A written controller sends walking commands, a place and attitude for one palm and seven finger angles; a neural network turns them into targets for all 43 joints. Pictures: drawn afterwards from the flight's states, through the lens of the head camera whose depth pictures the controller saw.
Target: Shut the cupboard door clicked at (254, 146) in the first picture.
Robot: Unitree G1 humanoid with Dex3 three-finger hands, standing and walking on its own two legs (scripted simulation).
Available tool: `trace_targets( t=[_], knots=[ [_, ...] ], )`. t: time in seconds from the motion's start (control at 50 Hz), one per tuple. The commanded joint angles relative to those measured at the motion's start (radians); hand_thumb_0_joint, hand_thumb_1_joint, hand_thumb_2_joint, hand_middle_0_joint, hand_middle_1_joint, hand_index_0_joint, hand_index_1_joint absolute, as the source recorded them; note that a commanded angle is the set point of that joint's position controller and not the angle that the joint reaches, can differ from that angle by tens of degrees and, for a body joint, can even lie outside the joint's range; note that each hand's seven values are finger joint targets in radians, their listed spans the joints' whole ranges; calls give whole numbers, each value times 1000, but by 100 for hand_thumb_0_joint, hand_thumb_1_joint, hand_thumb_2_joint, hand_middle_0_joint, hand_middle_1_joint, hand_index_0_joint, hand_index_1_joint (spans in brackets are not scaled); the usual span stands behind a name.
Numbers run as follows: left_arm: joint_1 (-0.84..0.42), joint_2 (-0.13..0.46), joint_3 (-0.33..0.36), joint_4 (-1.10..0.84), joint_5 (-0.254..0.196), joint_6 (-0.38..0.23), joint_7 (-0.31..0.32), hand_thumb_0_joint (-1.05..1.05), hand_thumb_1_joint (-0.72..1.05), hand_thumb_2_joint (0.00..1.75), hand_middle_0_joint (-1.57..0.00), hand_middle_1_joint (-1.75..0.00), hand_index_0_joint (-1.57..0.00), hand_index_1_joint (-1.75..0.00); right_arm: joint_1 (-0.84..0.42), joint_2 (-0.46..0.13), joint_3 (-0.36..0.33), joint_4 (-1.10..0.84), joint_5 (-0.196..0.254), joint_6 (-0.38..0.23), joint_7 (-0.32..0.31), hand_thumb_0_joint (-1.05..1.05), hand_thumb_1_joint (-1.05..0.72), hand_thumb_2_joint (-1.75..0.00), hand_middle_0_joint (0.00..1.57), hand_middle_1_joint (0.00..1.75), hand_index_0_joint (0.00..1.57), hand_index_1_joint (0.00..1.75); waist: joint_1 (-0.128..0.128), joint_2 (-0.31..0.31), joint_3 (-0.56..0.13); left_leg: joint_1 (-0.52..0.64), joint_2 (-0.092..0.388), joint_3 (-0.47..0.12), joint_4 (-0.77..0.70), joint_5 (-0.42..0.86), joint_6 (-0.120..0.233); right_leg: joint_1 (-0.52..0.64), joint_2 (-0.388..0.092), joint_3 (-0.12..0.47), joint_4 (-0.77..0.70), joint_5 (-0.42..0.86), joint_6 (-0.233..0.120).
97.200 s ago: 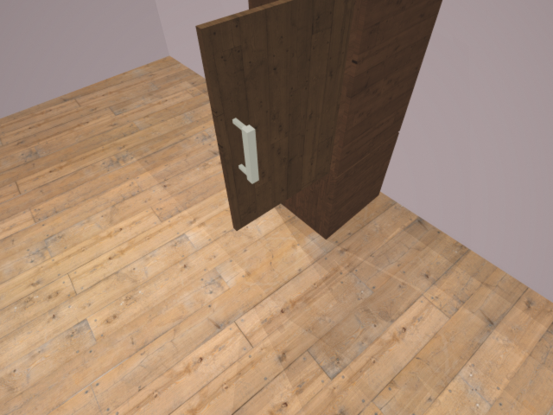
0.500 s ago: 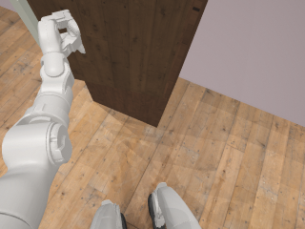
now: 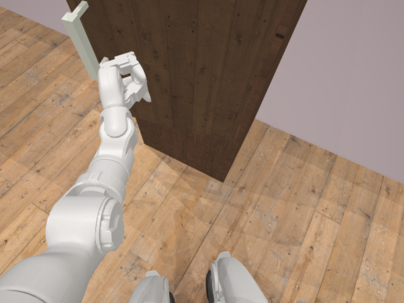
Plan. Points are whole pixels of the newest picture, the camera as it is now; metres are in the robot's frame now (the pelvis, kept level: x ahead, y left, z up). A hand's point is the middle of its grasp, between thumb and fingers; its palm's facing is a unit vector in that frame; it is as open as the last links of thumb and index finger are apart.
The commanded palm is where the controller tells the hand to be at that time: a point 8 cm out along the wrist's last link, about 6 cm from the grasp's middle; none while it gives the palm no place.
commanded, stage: draw the hand back to the body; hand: left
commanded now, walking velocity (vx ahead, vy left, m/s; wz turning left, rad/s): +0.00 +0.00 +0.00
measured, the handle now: (90, 44) +0.66 +0.16 +0.05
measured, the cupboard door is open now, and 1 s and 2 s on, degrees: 11 11 11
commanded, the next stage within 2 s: step back with the hand held close in 1.48 s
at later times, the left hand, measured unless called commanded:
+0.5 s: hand (74, 147) +0.36 +0.14 +0.14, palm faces +0.04 -0.99 -0.15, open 3.0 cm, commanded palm +0.32 +0.20 +0.17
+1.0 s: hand out of the picture +0.24 +0.26 +0.23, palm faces +0.40 -0.84 -0.36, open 5.3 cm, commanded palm +0.18 +0.30 +0.25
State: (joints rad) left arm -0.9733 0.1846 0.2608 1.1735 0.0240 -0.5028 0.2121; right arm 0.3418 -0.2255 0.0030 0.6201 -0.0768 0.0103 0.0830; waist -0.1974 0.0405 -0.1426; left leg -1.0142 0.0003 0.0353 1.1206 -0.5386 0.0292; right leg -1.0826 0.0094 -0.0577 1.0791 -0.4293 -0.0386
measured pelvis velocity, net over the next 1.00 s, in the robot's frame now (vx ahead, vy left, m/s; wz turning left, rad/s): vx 0.03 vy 0.01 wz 0.03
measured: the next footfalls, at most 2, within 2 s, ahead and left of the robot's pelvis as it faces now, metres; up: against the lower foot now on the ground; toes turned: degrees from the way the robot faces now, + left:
none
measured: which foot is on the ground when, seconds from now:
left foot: down 0.00-1.00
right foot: down 0.00-1.00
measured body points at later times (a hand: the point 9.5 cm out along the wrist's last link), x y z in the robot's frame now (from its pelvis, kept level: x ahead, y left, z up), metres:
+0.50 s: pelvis +0.01 -0.01 +0.07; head +0.03 -0.02 +0.52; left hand +0.35 +0.19 +0.15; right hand +0.16 -0.27 -0.02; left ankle -0.01 +0.10 -0.65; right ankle +0.04 -0.10 -0.65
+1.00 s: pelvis +0.03 +0.01 +0.09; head +0.01 -0.02 +0.54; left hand +0.21 +0.30 +0.25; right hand +0.22 -0.19 +0.00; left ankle -0.01 +0.10 -0.65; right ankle +0.04 -0.10 -0.65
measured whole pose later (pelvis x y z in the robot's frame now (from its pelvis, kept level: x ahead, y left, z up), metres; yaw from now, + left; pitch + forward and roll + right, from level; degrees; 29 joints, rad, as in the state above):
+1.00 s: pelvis +0.03 +0.01 +0.09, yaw +2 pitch -4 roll -1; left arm 0.35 0.32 0.23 -0.25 -0.06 -0.07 0.10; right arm 0.21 -0.21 0.05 0.60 0.01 -0.04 -0.06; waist 0.06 0.08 0.00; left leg -0.06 -0.03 0.01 0.42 -0.29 0.03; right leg -0.13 0.01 -0.06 0.41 -0.22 -0.02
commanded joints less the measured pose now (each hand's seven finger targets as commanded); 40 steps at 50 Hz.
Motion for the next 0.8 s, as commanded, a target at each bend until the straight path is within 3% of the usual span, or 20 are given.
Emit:
trace_targets(
  t=[0.0,0.02,0.06,0.12,0.16,0.18,0.2,0.26,0.28,0.32,0.34,0.38,0.4,0.44,0.52,0.6,0.66,0.68,0.78],
  knots=[
    [-180,225,17,-365,2,-90,-42,0,90,90,-130,-150,-130,-150,193,-169,-69,-92,23,0,-13,0,-90,-90,20,30,20,30,91,27,-663,324,-10,-43,-154,560,-23,589,10,59,-112,585,13],
    [-114,220,8,-392,0,-66,-58,0,90,90,-130,-150,-130,-150,191,-170,-70,-106,31,7,-14,0,-90,-90,20,30,20,30,101,-1,-636,315,-9,-36,-180,544,-20,632,13,60,-135,588,14],
    [-20,162,-45,-452,-35,1,-95,0,90,90,-130,-150,-130,-150,178,-170,-73,-132,55,18,-23,0,-90,-90,20,30,20,30,91,-74,-534,304,-11,-18,-237,484,-8,691,20,59,-205,581,19],
    [40,134,-52,-640,-133,62,-143,0,90,90,-130,-150,-130,-150,149,-169,-75,-153,86,9,-50,0,-90,-90,20,30,20,30,97,-132,-498,351,-16,-4,-298,447,1,795,22,65,-283,593,26],
    [55,83,-99,-739,-171,70,-168,0,90,90,-130,-150,-130,-150,117,-159,-69,-152,95,-10,-68,0,-90,-90,20,30,20,30,90,-149,-424,383,-20,-3,-334,396,6,800,19,63,-332,538,32],
    [65,65,-126,-787,-180,64,-178,0,90,90,-130,-150,-130,-150,95,-154,-63,-152,102,-22,-76,0,-90,-90,20,30,20,30,92,-101,-378,422,-17,-1,-348,385,5,772,18,62,-349,505,28],
    [77,75,-127,-790,-177,59,-183,0,90,90,-130,-150,-130,-150,87,-153,-62,-134,101,-33,-83,0,-90,-90,20,30,20,30,87,-90,-341,438,-14,-5,-359,364,7,745,17,61,-362,471,32],
    [204,98,-144,-758,-141,66,-203,0,90,90,-130,-150,-130,-150,52,-149,-54,-117,100,-49,-88,0,-90,-90,20,30,20,30,110,-33,-214,455,-13,-15,-398,304,3,695,9,58,-390,364,24],
    [229,94,-167,-802,-130,70,-214,0,90,90,-130,-150,-130,-150,37,-148,-53,-129,105,-54,-89,0,-90,-90,20,30,20,30,115,36,-207,490,-16,-11,-408,308,3,690,6,59,-397,351,19],
    [349,104,-151,-805,-144,104,-232,0,90,90,-124,-144,-124,-144,-5,-143,-47,-144,112,-62,-89,0,-90,-90,20,30,20,30,151,58,-189,513,-17,-13,-437,301,-3,710,2,53,-413,324,12],
    [388,122,-131,-821,-160,125,-241,0,90,90,-122,-141,-122,-141,-22,-143,-43,-155,117,-62,-92,0,-90,-90,20,30,20,30,160,15,-188,512,-15,-14,-450,301,-4,737,-1,53,-425,317,14],
    [448,155,-105,-890,-190,160,-257,0,90,90,-116,-135,-116,-135,-63,-146,-37,-185,125,-66,-102,0,-90,-90,20,30,20,30,186,-6,-192,522,-19,-15,-476,299,-3,799,-8,63,-445,301,14],
    [437,208,-157,-1020,-112,176,-207,0,90,90,-113,-132,-113,-132,-128,-110,-45,-208,130,-34,-120,0,-90,-90,20,30,20,30,180,-62,-224,563,-16,0,-526,302,-3,883,-36,115,-495,271,26],
    [500,217,-128,-1098,-112,219,-163,0,90,90,-108,-126,-108,-126,-163,-109,-39,-225,130,-20,-144,0,-90,-90,20,30,20,30,185,-100,-173,584,-12,-5,-555,295,2,907,-45,114,-535,251,33],
    [580,239,-110,-1184,-97,277,-125,0,90,90,-97,-114,-97,-114,-218,-103,-21,-216,127,-16,-173,0,-90,-90,20,30,20,30,196,-49,-71,679,-1,-13,-623,328,5,926,-37,93,-592,267,23],
    [693,223,-123,-1303,-86,313,-117,0,90,90,-86,-102,-86,-102,-229,-99,-6,-211,122,-39,-177,0,-90,-90,20,30,20,30,202,34,-59,796,7,-25,-680,426,-4,964,-25,55,-617,357,14],
    [830,199,-131,-1387,-90,339,-117,0,90,90,-78,-93,-78,-93,-232,-95,-1,-208,114,-57,-169,0,-90,-90,20,30,20,30,208,29,-28,843,14,-30,-711,496,-11,993,-20,40,-641,410,15],
    [898,199,-125,-1391,-92,347,-120,0,90,90,-75,-90,-75,-90,-231,-99,0,-207,110,-63,-168,0,-90,-90,20,30,20,30,214,-27,-13,843,19,-35,-719,521,-9,1006,-18,35,-653,426,16],
    [1034,256,-38,-1498,-91,367,-115,0,90,90,-61,-75,-61,-75,-254,-101,5,-196,99,-78,-162,0,-90,-90,20,30,20,30,231,-21,54,850,21,-39,-761,524,-15,1027,-18,29,-693,410,16]
  ],
)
